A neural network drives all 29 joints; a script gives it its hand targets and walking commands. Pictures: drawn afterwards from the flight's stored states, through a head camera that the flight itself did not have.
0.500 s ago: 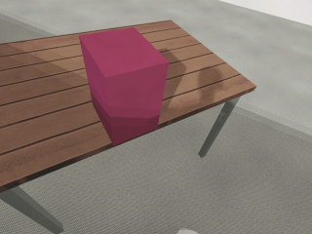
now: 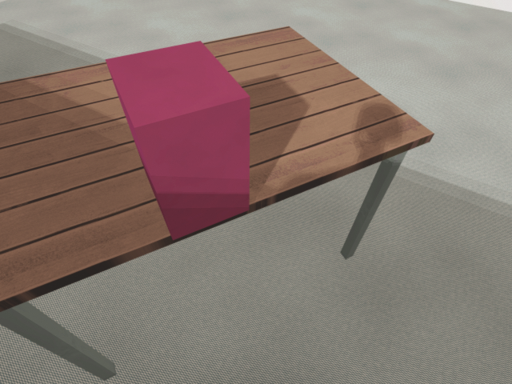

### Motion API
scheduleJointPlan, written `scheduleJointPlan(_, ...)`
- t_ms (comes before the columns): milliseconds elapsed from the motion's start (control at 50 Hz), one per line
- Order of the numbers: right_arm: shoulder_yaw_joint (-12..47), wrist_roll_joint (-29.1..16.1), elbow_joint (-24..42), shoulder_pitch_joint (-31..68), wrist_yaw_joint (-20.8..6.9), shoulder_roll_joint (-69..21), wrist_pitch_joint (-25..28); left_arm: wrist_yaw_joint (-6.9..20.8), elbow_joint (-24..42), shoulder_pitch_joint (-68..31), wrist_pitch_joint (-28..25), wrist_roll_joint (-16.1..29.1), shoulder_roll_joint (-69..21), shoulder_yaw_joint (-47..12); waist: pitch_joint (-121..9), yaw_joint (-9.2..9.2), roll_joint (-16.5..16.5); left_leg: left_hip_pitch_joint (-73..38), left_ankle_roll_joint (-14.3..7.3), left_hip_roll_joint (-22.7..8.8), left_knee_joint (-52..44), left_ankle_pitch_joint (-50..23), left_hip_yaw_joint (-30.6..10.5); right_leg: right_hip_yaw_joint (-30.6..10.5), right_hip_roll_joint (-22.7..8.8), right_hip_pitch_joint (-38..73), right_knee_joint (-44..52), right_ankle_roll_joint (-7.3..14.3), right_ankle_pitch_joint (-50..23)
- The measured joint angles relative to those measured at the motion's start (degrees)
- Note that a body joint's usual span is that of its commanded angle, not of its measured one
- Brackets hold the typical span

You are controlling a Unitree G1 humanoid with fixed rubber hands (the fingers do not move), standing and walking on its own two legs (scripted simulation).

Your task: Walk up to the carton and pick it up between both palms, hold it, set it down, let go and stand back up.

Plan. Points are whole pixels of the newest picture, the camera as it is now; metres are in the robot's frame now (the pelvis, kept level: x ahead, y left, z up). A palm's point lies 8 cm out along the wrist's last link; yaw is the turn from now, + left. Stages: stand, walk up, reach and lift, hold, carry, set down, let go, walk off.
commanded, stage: walk up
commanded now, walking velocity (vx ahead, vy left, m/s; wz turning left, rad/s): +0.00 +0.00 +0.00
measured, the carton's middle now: (186, 144) +0.52 +0.14 +0.07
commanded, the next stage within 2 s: none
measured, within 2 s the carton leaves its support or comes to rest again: neither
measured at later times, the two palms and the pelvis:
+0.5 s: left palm out of the picture -0.08 +0.31 -0.12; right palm out of the picture +0.02 -0.20 -0.15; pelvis -0.02 +0.05 +0.00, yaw +2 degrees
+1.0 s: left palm out of the picture -0.02 +0.35 -0.14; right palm out of the picture -0.04 -0.07 -0.15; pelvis -0.02 +0.13 +0.00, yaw +0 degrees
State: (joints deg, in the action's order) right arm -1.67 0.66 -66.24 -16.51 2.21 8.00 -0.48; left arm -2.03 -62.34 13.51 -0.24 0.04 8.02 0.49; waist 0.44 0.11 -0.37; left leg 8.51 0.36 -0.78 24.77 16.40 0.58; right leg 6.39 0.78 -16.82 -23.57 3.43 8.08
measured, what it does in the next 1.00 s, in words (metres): steps to the left: left foot, then right foot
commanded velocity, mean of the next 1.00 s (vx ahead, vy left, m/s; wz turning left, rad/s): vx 0.00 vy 0.04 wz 0.01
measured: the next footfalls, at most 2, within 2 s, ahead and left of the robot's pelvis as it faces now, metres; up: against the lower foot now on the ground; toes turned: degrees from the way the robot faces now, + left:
left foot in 0.62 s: +0.00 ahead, +0.24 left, +0.00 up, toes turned +3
right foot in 0.90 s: +0.00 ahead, +0.01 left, +0.00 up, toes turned -4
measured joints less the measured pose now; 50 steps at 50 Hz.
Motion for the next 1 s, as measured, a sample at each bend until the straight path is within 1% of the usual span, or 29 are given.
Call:
scheduleJointPlan(80,0.7,-0.3,-1.3,-1.2,0.0,-1.2,0.8,0.3,-0.9,1.2,0.0,-0.1,0.4,0.1,-1.1,-0.68,1.1,-1.8,-0.1,0.5,-2.1,-0.3,0.2,-0.2,-0.4,1.4,1.5,-0.3,-1.2)
scheduleJointPlan(180,1.3,-0.6,-1.5,-1.3,0.1,-2.0,1.2,0.7,-2.0,2.8,-0.2,-0.4,0.2,-0.2,-1.3,-1.34,0.2,-2.9,-0.5,0.9,-2.7,-0.5,0.6,-0.8,-0.7,2.1,1.4,-0.7,-1.0)
scheduleJointPlan(280,1.4,-0.4,-1.7,-0.9,0.2,-2.2,1.2,0.5,-3.0,4.4,-0.3,-0.2,-0.6,-0.5,-1.3,-1.11,-1.0,-3.1,-0.8,0.9,-2.5,-0.3,0.6,-0.8,-0.7,2.6,1.8,-1.0,-1.2)
scheduleJointPlan(300,1.0,-0.2,-1.3,-1.1,0.0,-2.0,0.8,0.1,-2.7,4.5,-0.2,-0.5,-0.6,-0.1,-1.2,-1.06,-1.2,-2.0,-0.8,0.8,-0.8,0.2,0.9,-0.6,-0.9,2.1,1.2,-1.0,-1.0)
scheduleJointPlan(340,-0.4,0.8,0.0,-1.3,-0.7,-0.8,-0.6,-1.0,-1.4,3.7,0.1,-1.0,-0.2,1.0,-0.7,-1.15,-1.6,3.6,-0.1,0.9,9.7,5.2,2.1,0.5,-2.3,0.4,-0.7,-1.4,-0.3)
scheduleJointPlan(360,-1.1,1.2,0.6,-1.2,-1.0,0.1,-1.4,-1.6,-0.8,3.3,0.2,-1.2,0.3,1.6,-0.4,-1.69,-1.5,6.9,0.1,1.1,16.2,7.3,2.6,0.8,-3.4,-0.4,-1.2,-1.7,-0.2)
scheduleJointPlan(400,-2.2,1.9,2.0,-0.4,-1.5,1.9,-2.2,-2.5,-0.2,3.4,0.2,-1.7,1.3,2.5,0.0,-3.15,-1.2,12.1,0.5,1.1,26.3,7.6,2.6,0.3,-4.9,-1.4,-1.0,-2.3,-1.3)
scheduleJointPlan(420,-2.7,2.0,2.8,0.4,-1.7,2.8,-2.4,-2.7,-0.3,3.8,0.3,-1.9,1.8,2.7,0.2,-3.57,-1.2,13.8,0.6,0.8,29.1,6.9,2.1,-0.2,-5.3,-1.8,-0.8,-2.8,-1.7)
scheduleJointPlan(460,-3.4,2.0,4.6,1.9,-1.9,4.1,-2.4,-2.8,-0.7,4.6,0.7,-2.1,2.5,3.1,0.2,-3.52,-1.1,15.8,1.0,-0.1,30.7,5.6,0.7,-1.0,-6.2,-2.7,-0.5,-3.8,-2.3)
scheduleJointPlan(500,-3.6,1.7,6.3,3.2,-2.0,4.6,-2.5,-2.6,-1.2,5.0,1.1,-2.3,3.2,3.5,0.0,-3.33,-0.6,15.6,1.6,-1.0,27.0,5.9,0.0,-1.8,-7.2,-3.5,-0.5,-4.7,-2.8)
scheduleJointPlan(540,-3.6,1.2,7.6,3.8,-2.1,4.8,-2.6,-2.5,-1.1,4.8,1.5,-2.5,3.8,3.8,-0.3,-3.24,-0.1,13.9,2.1,-1.7,20.5,6.7,-0.1,-2.3,-8.3,-4.1,-0.6,-5.8,-3.2)
scheduleJointPlan(560,-3.3,0.8,8.0,4.1,-2.0,4.7,-2.4,-2.3,-1.3,4.7,1.6,-2.2,4.1,3.8,-0.4,-3.17,0.2,12.1,1.9,-2.0,16.1,5.9,0.1,-2.6,-8.7,-4.3,-0.8,-6.2,-3.3)
scheduleJointPlan(600,-2.8,0.3,8.5,4.1,-1.8,4.1,-1.3,-1.5,-1.6,4.8,1.9,-1.6,4.3,3.9,-0.8,-2.96,0.2,7.4,2.0,-2.7,6.8,0.6,0.6,-3.4,-8.3,-5.5,-3.0,-6.5,-2.3)
scheduleJointPlan(620,-2.6,0.3,8.3,3.8,-1.6,3.5,-0.7,-1.0,-1.8,4.8,2.1,-1.5,4.4,3.9,-1.0,-2.58,0.5,6.5,1.9,-2.6,5.1,0.4,0.6,-3.7,-8.3,-6.4,-5.2,-6.5,-0.4)
scheduleJointPlan(640,-2.2,0.4,8.1,3.2,-1.4,2.4,-0.5,-0.6,-1.8,4.7,2.4,-1.5,4.7,3.9,-1.2,-2.19,1.5,6.8,1.7,-2.3,6.1,0.6,0.8,-4.5,-8.0,-7.0,-7.5,-5.8,5.3)
scheduleJointPlan(660,-1.7,0.4,7.8,2.2,-1.1,1.5,-0.4,-0.2,-1.5,4.8,2.9,-1.4,4.8,3.8,-1.9,-1.64,1.7,7.0,1.5,-2.5,6.6,0.8,0.5,-5.3,-6.8,-7.5,-10.2,-5.2,9.9)
scheduleJointPlan(680,-1.4,0.4,7.5,1.0,-0.9,0.8,-0.5,0.2,-1.0,4.8,3.4,-1.3,4.6,3.6,-2.6,-1.13,1.5,6.8,1.3,-3.0,6.2,0.6,0.0,-5.7,-5.3,-7.9,-13.6,-4.5,12.4)
scheduleJointPlan(720,-0.7,0.3,6.5,-0.5,-0.5,-0.1,-0.5,1.0,-0.3,4.8,3.4,-1.1,4.0,3.2,-3.5,-0.93,1.5,5.2,1.0,-3.5,3.0,-1.2,0.0,-6.2,-3.1,-8.4,-19.5,-3.7,12.8)
scheduleJointPlan(760,0.1,0.1,6.0,-1.0,-0.4,-0.9,0.0,1.4,-0.1,4.8,2.9,-1.4,3.3,2.8,-3.7,-0.82,2.2,3.8,0.5,-3.0,0.0,-2.6,0.8,-5.8,-2.6,-7.6,-21.4,-3.6,11.8)
scheduleJointPlan(820,0.7,0.2,5.4,-1.1,-0.3,-2.1,1.3,1.2,-0.4,4.6,2.1,-1.4,2.3,2.2,-3.0,-0.37,3.5,2.8,-0.2,-1.3,-1.6,-3.1,1.8,-4.9,-2.6,-3.4,-17.2,-3.8,11.3)
scheduleJointPlan(860,0.7,0.5,4.9,-1.1,-0.1,-2.4,1.6,0.7,-0.6,4.2,1.7,-1.0,1.6,1.9,-2.4,-0.19,3.7,2.8,-0.5,-0.3,-0.9,-2.4,2.6,-4.2,-2.6,0.5,-10.4,-4.1,11.2)
scheduleJointPlan(880,0.6,0.6,4.6,-1.1,0.0,-2.5,1.7,0.5,-0.7,3.9,1.5,-0.9,1.3,1.7,-2.1,-0.19,3.8,2.8,-0.7,0.3,-0.3,-1.9,3.1,-3.9,-2.7,2.8,-6.0,-4.1,9.1)
scheduleJointPlan(900,0.4,0.5,4.3,-1.0,0.1,-2.4,1.6,0.2,-0.8,3.6,1.1,-0.8,0.9,1.5,-1.8,-0.23,3.4,2.9,-0.8,0.6,0.4,-1.4,3.5,-3.7,-2.7,4.5,-2.7,-3.9,6.2)
scheduleJointPlan(920,0.2,0.3,4.0,-1.0,0.1,-2.0,1.5,0.1,-1.0,3.1,0.9,-1.0,0.1,1.4,-1.3,-0.04,1.9,2.7,-0.4,0.1,0.8,-1.1,3.2,-3.4,-2.3,5.4,-1.5,-3.7,5.4)
scheduleJointPlan(940,0.2,0.1,3.8,-1.2,0.1,-1.7,1.5,0.0,-1.0,2.8,0.6,-1.2,-0.4,1.2,-0.9,0.29,0.7,2.3,0.0,-0.1,0.5,-1.3,2.9,-3.1,-2.0,6.1,-0.8,-3.6,5.4)
scheduleJointPlan(1000,0.2,-0.4,2.9,-1.5,0.2,-1.6,1.5,0.1,-1.3,2.4,0.0,-1.0,-0.9,1.1,-0.4,0.58,-0.9,0.9,-0.8,0.1,-1.5,-2.1,2.9,-3.1,-2.1,7.2,0.5,-3.6,5.8)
